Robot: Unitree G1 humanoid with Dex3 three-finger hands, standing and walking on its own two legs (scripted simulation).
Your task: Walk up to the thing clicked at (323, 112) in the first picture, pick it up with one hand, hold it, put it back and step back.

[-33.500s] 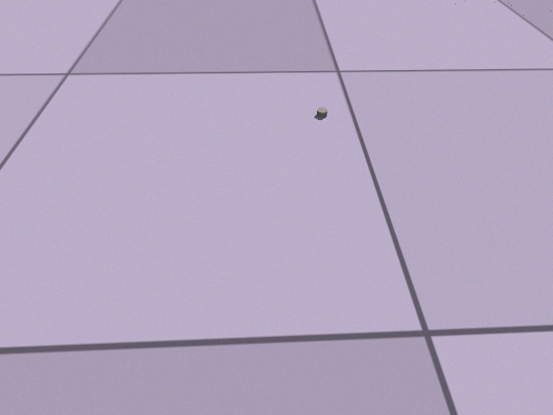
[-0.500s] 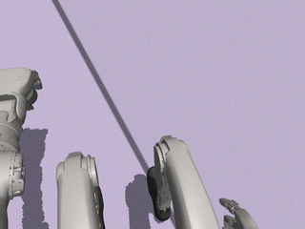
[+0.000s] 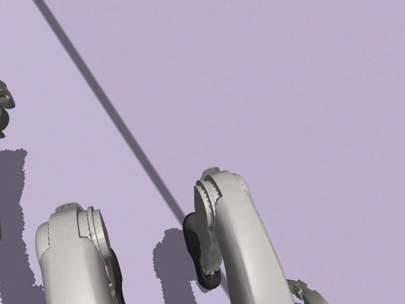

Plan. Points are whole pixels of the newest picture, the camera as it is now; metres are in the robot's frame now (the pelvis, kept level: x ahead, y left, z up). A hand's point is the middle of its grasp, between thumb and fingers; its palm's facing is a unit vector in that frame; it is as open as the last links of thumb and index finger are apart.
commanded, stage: crouch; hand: left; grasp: from above
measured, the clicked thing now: out of the picture +0.51 +0.29 -0.20
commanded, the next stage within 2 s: lower in 0.24 s
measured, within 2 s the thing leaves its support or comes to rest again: neither
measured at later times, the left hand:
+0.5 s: hand out of the picture +0.50 +0.29 -0.20, palm faces -0.47 -0.06 -0.88, open 7.4 cm
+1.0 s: hand (7, 126) +0.50 +0.28 -0.25, palm faces -0.47 -0.07 -0.88, open 7.4 cm
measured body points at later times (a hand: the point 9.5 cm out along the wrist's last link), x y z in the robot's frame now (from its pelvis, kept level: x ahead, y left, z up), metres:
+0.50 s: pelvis +0.00 +0.00 -0.02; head +0.26 +0.08 +0.34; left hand +0.52 +0.29 -0.15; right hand +0.03 -0.26 -0.11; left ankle +0.07 +0.13 -0.31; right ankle +0.10 -0.12 -0.31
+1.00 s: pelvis +0.00 +0.01 -0.03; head +0.29 +0.09 +0.30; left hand +0.53 +0.28 -0.20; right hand +0.01 -0.25 -0.10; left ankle +0.07 +0.13 -0.31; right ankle +0.10 -0.12 -0.31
